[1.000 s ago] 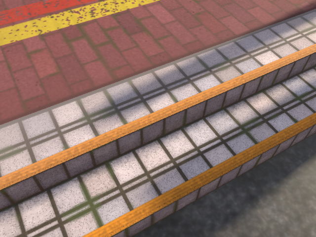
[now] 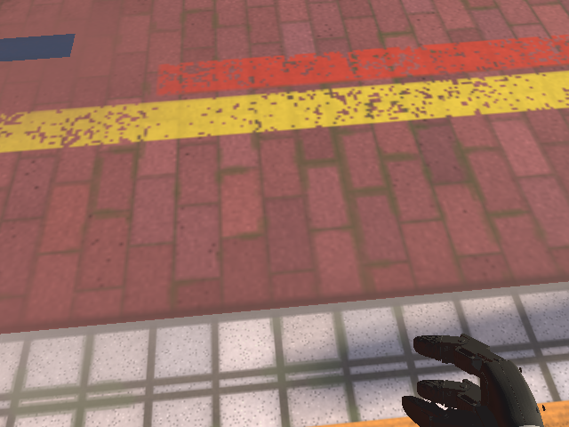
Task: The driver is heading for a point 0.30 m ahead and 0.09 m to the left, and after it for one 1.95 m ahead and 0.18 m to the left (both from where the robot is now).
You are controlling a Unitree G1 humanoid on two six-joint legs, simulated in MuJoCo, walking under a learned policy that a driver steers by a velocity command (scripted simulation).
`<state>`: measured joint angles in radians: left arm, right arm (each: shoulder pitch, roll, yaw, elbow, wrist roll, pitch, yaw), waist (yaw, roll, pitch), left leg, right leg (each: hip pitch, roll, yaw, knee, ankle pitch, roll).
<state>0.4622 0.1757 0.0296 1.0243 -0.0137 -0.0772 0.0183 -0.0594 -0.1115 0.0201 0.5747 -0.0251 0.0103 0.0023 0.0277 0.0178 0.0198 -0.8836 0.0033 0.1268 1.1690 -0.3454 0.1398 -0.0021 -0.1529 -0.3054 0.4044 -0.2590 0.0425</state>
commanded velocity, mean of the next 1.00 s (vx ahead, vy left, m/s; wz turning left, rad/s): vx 0.05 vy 0.00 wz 0.59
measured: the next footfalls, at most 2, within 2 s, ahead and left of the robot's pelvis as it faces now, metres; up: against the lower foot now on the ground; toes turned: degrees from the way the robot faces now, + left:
right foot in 0.94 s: +0.40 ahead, -0.12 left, +0.25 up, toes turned +35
left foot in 1.48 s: +0.20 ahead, +0.03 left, +0.13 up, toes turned +27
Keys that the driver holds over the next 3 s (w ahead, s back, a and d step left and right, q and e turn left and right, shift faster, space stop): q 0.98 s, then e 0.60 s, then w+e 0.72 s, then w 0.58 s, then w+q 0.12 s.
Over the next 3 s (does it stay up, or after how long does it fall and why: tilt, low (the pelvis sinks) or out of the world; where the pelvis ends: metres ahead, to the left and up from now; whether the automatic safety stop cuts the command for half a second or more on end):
stays up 0.91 -0.16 0.25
